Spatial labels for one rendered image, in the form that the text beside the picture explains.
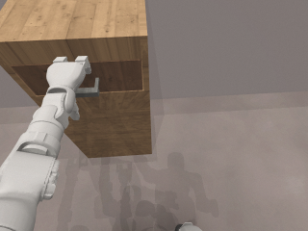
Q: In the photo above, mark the handle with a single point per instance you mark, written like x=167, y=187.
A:
x=89, y=92

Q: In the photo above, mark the left robot hand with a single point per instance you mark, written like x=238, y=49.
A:
x=69, y=74

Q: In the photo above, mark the robot right shin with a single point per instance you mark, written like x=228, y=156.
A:
x=187, y=224

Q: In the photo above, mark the robot left upper arm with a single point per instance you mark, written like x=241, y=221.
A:
x=27, y=180

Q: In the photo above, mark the drawer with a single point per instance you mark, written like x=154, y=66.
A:
x=114, y=75

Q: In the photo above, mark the cabinet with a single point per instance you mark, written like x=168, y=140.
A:
x=115, y=123

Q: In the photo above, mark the left robot forearm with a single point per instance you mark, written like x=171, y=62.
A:
x=46, y=130

